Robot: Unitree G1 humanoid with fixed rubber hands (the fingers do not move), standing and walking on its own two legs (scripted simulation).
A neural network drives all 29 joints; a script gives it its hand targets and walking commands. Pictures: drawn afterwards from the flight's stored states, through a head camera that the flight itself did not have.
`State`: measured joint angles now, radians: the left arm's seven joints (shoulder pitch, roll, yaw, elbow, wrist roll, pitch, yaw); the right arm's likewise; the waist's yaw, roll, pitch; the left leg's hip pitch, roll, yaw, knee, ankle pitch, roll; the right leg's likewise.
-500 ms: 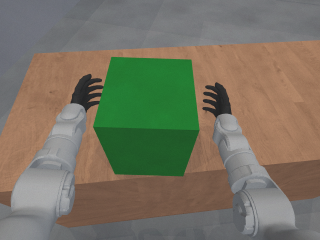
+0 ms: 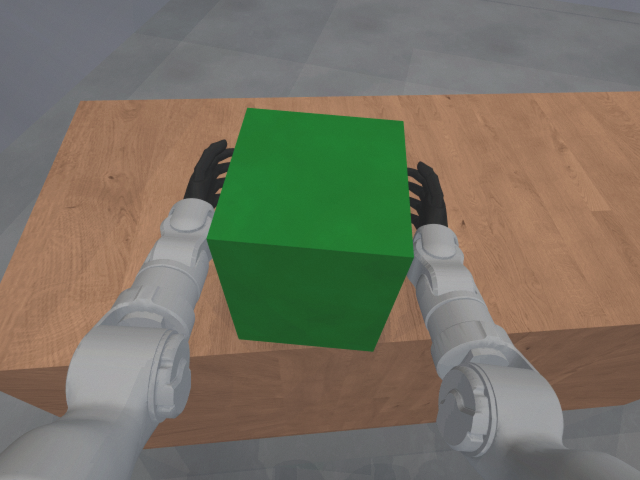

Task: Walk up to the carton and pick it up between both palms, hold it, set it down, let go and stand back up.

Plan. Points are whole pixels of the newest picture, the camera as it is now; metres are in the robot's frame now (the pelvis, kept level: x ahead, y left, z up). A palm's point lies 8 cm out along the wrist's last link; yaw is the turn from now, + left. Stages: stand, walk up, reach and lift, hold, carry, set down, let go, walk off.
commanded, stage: reach and lift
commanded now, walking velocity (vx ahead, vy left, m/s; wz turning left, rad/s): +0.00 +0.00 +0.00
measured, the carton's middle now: (314, 238) +0.42 +0.00 +0.03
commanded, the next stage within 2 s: none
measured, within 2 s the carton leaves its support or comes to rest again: leaves its support in 1.54 s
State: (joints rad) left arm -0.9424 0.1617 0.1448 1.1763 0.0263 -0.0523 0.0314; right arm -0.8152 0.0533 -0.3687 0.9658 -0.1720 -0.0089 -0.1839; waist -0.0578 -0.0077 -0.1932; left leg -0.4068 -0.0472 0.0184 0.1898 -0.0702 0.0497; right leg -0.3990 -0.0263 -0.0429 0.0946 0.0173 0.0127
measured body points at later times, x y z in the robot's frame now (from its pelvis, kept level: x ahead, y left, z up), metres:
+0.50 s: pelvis +0.01 +0.00 +0.00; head +0.06 +0.01 +0.45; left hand +0.46 +0.14 +0.09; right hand +0.43 -0.15 +0.07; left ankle -0.01 +0.08 -0.75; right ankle +0.01 -0.13 -0.75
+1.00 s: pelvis +0.02 +0.00 +0.00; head +0.06 +0.00 +0.45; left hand +0.45 +0.14 +0.08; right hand +0.43 -0.16 +0.07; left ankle -0.01 +0.08 -0.75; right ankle +0.01 -0.13 -0.75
